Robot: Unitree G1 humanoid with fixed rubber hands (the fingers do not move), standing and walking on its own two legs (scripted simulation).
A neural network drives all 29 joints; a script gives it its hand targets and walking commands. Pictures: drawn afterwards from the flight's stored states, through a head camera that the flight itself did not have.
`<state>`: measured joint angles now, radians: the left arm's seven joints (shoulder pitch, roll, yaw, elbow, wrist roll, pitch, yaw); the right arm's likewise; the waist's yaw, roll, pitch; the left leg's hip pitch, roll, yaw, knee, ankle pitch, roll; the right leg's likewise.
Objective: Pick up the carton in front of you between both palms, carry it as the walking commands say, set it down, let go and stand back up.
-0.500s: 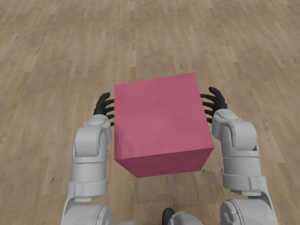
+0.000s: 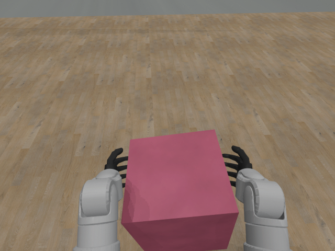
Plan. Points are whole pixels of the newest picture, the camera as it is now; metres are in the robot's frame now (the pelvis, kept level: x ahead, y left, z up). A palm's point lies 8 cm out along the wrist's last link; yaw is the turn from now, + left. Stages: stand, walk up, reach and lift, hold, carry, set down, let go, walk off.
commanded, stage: carry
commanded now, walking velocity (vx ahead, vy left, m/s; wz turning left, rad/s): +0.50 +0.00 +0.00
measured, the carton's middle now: (179, 195) +0.27 -0.01 -0.01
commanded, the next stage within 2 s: none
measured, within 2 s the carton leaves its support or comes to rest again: neither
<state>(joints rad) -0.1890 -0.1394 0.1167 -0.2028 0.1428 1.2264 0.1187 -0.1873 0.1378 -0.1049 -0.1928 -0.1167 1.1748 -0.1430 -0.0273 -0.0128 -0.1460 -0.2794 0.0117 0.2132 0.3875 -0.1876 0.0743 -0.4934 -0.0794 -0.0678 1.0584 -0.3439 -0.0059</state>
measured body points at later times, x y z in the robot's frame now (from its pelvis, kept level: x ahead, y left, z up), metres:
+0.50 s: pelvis +0.29 -0.05 +0.00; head +0.29 -0.06 +0.45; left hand +0.56 +0.12 +0.06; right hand +0.58 -0.18 +0.06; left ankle +0.24 +0.09 -0.66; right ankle +0.33 -0.12 -0.74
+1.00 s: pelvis +0.60 +0.03 +0.00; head +0.61 +0.04 +0.45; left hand +0.89 +0.18 +0.06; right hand +0.89 -0.12 +0.07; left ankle +0.62 +0.10 -0.74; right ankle +0.56 -0.11 -0.66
